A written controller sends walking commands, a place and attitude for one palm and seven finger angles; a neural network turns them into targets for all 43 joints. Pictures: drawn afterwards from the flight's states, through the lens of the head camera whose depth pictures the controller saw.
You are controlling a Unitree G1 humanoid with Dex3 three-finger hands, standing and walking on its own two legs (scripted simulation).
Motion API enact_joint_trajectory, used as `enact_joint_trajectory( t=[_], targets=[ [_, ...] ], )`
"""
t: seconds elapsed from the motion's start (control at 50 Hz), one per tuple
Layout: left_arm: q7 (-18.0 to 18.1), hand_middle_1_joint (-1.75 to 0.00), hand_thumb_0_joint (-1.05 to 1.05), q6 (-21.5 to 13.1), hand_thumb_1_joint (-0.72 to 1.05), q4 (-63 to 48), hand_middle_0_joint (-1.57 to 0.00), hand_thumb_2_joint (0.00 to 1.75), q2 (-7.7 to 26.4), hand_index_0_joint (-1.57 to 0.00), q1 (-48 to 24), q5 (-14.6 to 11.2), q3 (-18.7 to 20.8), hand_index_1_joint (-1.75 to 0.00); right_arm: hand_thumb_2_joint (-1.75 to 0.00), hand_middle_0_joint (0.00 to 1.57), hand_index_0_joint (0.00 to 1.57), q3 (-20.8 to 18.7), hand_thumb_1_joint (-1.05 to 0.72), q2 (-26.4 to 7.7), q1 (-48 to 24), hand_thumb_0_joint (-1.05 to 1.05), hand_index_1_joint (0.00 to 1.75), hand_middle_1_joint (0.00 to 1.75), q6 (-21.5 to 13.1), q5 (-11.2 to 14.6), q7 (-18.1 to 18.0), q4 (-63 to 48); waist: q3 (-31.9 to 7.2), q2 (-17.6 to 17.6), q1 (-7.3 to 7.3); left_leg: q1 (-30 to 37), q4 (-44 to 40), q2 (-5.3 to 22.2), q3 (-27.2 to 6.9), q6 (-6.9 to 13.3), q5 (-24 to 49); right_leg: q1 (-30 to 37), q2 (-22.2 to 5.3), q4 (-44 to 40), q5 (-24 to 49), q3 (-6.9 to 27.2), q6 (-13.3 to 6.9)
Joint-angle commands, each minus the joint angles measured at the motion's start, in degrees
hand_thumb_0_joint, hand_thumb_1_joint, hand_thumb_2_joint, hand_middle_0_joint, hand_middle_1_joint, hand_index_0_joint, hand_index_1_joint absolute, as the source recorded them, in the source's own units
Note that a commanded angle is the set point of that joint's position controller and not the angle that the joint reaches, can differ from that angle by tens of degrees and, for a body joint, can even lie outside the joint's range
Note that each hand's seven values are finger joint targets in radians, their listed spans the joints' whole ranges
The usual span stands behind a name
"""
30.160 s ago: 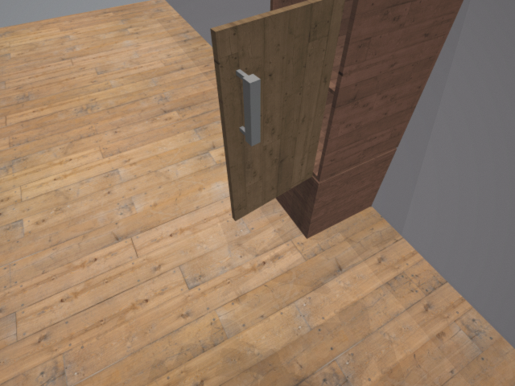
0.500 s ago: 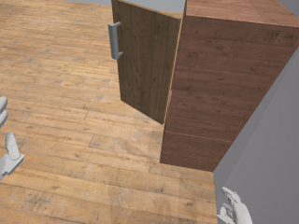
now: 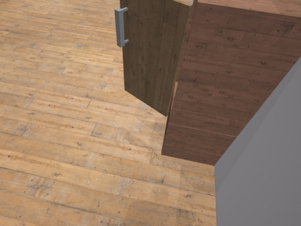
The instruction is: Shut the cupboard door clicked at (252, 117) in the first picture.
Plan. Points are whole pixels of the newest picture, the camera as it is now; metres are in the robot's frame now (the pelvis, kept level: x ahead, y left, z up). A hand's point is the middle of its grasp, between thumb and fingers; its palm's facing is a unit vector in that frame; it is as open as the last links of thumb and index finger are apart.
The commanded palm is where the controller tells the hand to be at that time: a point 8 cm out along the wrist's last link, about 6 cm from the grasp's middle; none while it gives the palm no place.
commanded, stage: let the arm hang, fingers relaxed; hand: left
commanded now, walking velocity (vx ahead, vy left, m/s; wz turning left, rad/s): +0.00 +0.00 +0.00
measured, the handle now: (123, 27) +0.89 +0.17 +0.09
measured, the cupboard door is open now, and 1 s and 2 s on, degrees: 62 62 62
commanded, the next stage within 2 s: look to check the result in 0.74 s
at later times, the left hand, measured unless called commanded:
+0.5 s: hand out of the picture -0.03 +0.16 -0.17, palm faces +0.03 -0.98 -0.18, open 7.4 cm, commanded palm none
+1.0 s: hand out of the picture -0.02 +0.16 -0.17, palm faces +0.03 -0.98 -0.19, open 7.4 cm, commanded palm none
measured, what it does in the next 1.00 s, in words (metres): stands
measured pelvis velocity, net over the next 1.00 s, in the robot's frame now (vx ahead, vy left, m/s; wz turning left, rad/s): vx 0.01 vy -0.01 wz -0.02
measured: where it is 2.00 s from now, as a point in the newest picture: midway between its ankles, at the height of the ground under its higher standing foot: outside the picture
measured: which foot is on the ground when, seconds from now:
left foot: down 0.00-1.00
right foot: down 0.00-1.00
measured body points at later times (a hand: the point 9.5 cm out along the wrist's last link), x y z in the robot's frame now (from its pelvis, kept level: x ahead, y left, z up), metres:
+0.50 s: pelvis +0.00 +0.00 +0.01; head -0.01 +0.00 +0.46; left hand -0.03 +0.22 -0.15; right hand -0.01 -0.21 -0.16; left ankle +0.07 +0.10 -0.73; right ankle -0.05 -0.08 -0.73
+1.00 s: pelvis +0.01 -0.01 +0.01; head +0.01 -0.01 +0.46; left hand -0.02 +0.21 -0.15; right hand -0.01 -0.22 -0.16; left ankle +0.07 +0.10 -0.73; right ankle -0.05 -0.08 -0.73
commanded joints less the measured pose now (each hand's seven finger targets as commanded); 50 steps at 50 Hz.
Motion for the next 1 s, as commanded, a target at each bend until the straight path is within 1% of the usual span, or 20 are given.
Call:
enact_joint_trajectory(
  t=[0.0,0.02,0.04,0.12,0.14,0.2,0.22,0.24,0.3,0.34,0.4,0.48,0.54,0.58,0.64,0.72,0.78,0.86,0.96,0.98],
  targets=[
    [0.22,-0.3,0.0,-3.11,0.9,2.21,-0.2,0.9,7.29,-0.2,3.34,-0.33,1.69,-0.3,-0.9,0.2,0.2,-1.73,-0.9,-5.27,-0.5,0.0,0.3,0.3,-1.81,0.07,-0.97,-0.37,-3.85,10.3,0.93,6.32,-7.47,5.64,-7.13,0.8,0.97,-1.77,-8.87,-10.19,3.37,9.21,-1.34],
    [0.31,-0.3,0.0,-3.19,0.9,3.46,-0.2,0.9,6.88,-0.2,3.8,-0.32,1.55,-0.3,-0.9,0.2,0.2,-1.93,-0.9,-5.35,0.47,0.0,0.3,0.3,-1.73,0.26,-1.14,0.36,-3.12,7.58,0.77,7.56,-7.05,5.91,-6.92,0.88,1.74,-2.75,-8.64,-11.02,3.39,8.61,-1.21],
    [0.36,-0.3,0.0,-3.23,0.9,4.61,-0.2,0.9,6.25,-0.2,4.05,-0.34,1.35,-0.3,-0.9,0.2,0.2,-1.97,-0.9,-4.91,1.47,0.0,0.3,0.3,-1.77,0.38,-1.27,1.31,-2.96,6.84,0.46,8.19,-7.27,6.13,-6.87,0.97,2.28,-2.92,-8.67,-11.33,4.02,8.52,-1.12],
    [0.67,-0.3,0.0,-3.36,0.9,7.96,-0.2,0.9,5.02,-0.2,6.11,-0.34,0.91,-0.3,-0.9,0.2,0.2,-2.24,-0.9,-4.28,3.61,0.0,0.3,0.3,-1.56,0.67,-1.56,3.74,-0.34,2.84,0.44,9.2,-7.76,6.31,-6.15,1.12,2.29,-4.7,-8.34,-12.43,3.51,7.82,-0.83],
    [0.76,-0.3,0.0,-3.28,0.9,8.62,-0.2,0.9,4.51,-0.2,6.29,-0.34,0.76,-0.3,-0.9,0.2,0.2,-2.2,-0.9,-3.63,4.04,0.0,0.3,0.3,-1.5,0.67,-1.62,4.3,1.0,2.31,0.24,8.8,-8.19,6.36,-6.02,1.13,1.57,-5.39,-8.43,-12.61,2.86,7.87,-0.78],
    [0.99,-0.3,0.0,-3.24,0.9,9.89,-0.2,0.9,3.67,-0.2,7.8,-0.34,0.56,-0.3,-0.9,0.2,0.2,-2.21,-0.9,-2.87,5.01,0.0,0.3,0.3,-1.35,0.6,-1.67,5.47,2.08,1.64,0.25,8.79,-8.83,6.3,-5.78,1.11,-0.1,-6.41,-8.2,-12.6,1.26,7.82,-0.63],
    [1.06,-0.3,0.0,-3.32,0.9,10.03,-0.2,0.9,3.92,-0.2,8.24,-0.29,0.64,-0.3,-0.9,0.2,0.2,-2.24,-0.9,-3.08,5.11,0.0,0.3,0.3,-1.39,0.71,-1.65,5.53,1.86,2.31,0.44,8.69,-8.64,6.22,-5.48,1.13,0.35,-5.98,-8.27,-12.7,1.32,7.86,-0.66],
    [1.13,-0.3,0.0,-3.23,0.9,10.33,-0.2,0.9,3.43,-0.2,8.59,-0.31,0.55,-0.3,-0.9,0.2,0.2,-2.16,-0.9,-2.21,5.12,0.0,0.3,0.3,-1.36,0.65,-1.61,5.89,2.31,1.31,0.33,8.81,-8.98,6.06,-5.55,1.07,-0.42,-6.67,-8.23,-12.49,0.64,7.84,-0.63],
    [1.28,-0.3,0.0,-3.2,0.9,10.67,-0.2,0.9,2.61,-0.2,9.02,-0.2,0.51,-0.3,-0.9,0.2,0.2,-2.2,-0.9,-1.69,5.58,0.0,0.3,0.3,-1.3,0.53,-1.61,6.37,4.55,1.16,0.33,7.91,-9.81,6.09,-5.62,1.11,-1.94,-8.06,-8.01,-12.23,-0.57,7.87,-0.52],
    [1.39,-0.3,0.0,-3.29,0.9,10.56,-0.2,0.9,2.44,-0.2,9.33,-0.15,0.62,-0.3,-0.9,0.2,0.2,-2.2,-0.9,-1.23,5.57,0.0,0.3,0.3,-1.45,0.49,-1.58,6.58,3.67,1.85,0.42,7.93,-9.87,6.12,-5.57,1.17,-1.28,-7.32,-8.08,-11.93,0.29,7.92,-0.5],
    [1.46,-0.3,0.0,-3.33,0.9,10.4,-0.2,0.9,2.05,-0.2,9.26,-0.12,0.66,-0.3,-0.9,0.2,0.2,-2.19,-0.9,-0.9,5.6,0.0,0.3,0.3,-1.55,0.44,-1.56,6.84,4.74,1.08,0.53,7.67,-10.2,5.99,-5.62,1.14,-1.14,-7.89,-8.0,-11.68,0.59,7.95,-0.39],
    [1.54,-0.3,0.0,-3.4,0.9,10.04,-0.2,0.9,1.72,-0.2,8.58,-0.13,0.71,-0.3,-0.9,0.2,0.2,-1.99,-0.9,-0.37,5.67,0.0,0.3,0.3,-1.65,0.38,-1.53,6.89,5.7,2.57,0.59,7.17,-10.01,5.89,-5.12,1.01,0.23,-7.91,-8.16,-11.72,1.72,8.1,-0.27],
    [1.58,-0.3,0.0,-3.57,0.9,9.64,-0.2,0.9,1.89,-0.2,8.05,-0.13,0.93,-0.3,-0.9,0.2,0.2,-1.99,-0.9,-0.05,5.92,0.0,0.3,0.3,-1.86,0.37,-1.53,6.71,4.3,1.9,0.62,6.95,-9.4,5.77,-4.83,0.86,2.16,-6.24,-8.35,-11.71,3.34,8.02,-0.15],
    [1.56,-0.3,0.0,-3.56,0.9,9.47,-0.2,0.9,1.84,-0.2,7.5,-0.21,1.03,-0.3,-0.9,0.2,0.2,-1.99,-0.9,0.0,5.89,0.0,0.3,0.3,-1.92,0.33,-1.57,6.64,4.61,3.2,0.61,6.94,-9.22,5.66,-4.86,0.79,2.58,-6.26,-8.45,-11.77,3.58,8.04,-0.27],
    [1.57,-0.3,0.0,-3.56,0.9,9.27,-0.2,0.9,1.88,-0.2,7.25,-0.2,1.15,-0.3,-0.9,0.2,0.2,-1.96,-0.9,0.12,5.97,0.0,0.3,0.3,-1.98,0.35,-1.6,6.54,3.95,3.53,0.61,7.03,-9.01,5.79,-4.8,0.79,3.42,-5.48,-8.54,-11.76,4.52,7.87,-0.23],
    [1.62,-0.3,0.0,-3.71,0.9,9.08,-0.2,0.9,1.99,-0.2,6.96,-0.22,1.21,-0.3,-0.9,0.2,0.2,-2.0,-0.9,-0.05,6.15,0.0,0.3,0.3,-2.01,0.43,-1.7,6.51,3.11,2.39,0.67,7.48,-7.98,5.88,-4.39,0.72,5.4,-4.42,-8.6,-11.97,6.69,7.62,-0.02],
    [1.58,-0.3,0.0,-3.66,0.9,9.23,-0.2,0.9,1.88,-0.2,6.76,-0.33,1.19,-0.3,-0.9,0.2,0.2,-1.91,-0.9,-0.08,6.02,0.0,0.3,0.3,-2.06,0.39,-1.79,6.68,3.22,3.47,0.63,7.99,-7.94,5.92,-4.46,0.69,6.38,-4.25,-8.6,-11.74,7.95,7.68,0.0],
    [1.68,-0.3,0.0,-3.74,0.9,9.41,-0.2,0.9,1.98,-0.2,6.98,-0.34,1.16,-0.3,-0.9,0.2,0.2,-1.92,-0.9,-0.24,5.91,0.0,0.3,0.3,-2.1,0.49,-1.86,6.7,2.26,2.18,0.63,8.87,-7.43,6.05,-4.18,0.83,7.88,-3.29,-8.69,-11.73,10.75,7.69,0.35],
    [1.75,-0.3,0.0,-3.63,0.9,9.63,-0.2,0.9,1.89,-0.2,7.1,-0.36,1.03,-0.3,-0.9,0.2,0.2,-1.89,-0.9,-0.25,5.72,0.0,0.3,0.3,-1.79,0.5,-1.85,6.96,3.68,2.15,0.5,8.84,-7.38,6.02,-3.99,0.71,6.8,-4.14,-8.64,-12.17,9.61,7.68,0.41],
    [1.72,-0.3,0.0,-3.68,0.9,9.68,-0.2,0.9,1.89,-0.2,7.37,-0.35,1.07,-0.3,-0.9,0.2,0.2,-1.89,-0.9,-0.36,5.69,0.0,0.3,0.3,-1.83,0.47,-1.88,6.98,3.15,2.02,0.54,8.98,-7.32,6.06,-3.93,0.72,6.87,-3.83,-8.7,-12.23,9.72,7.69,0.44]
  ],
)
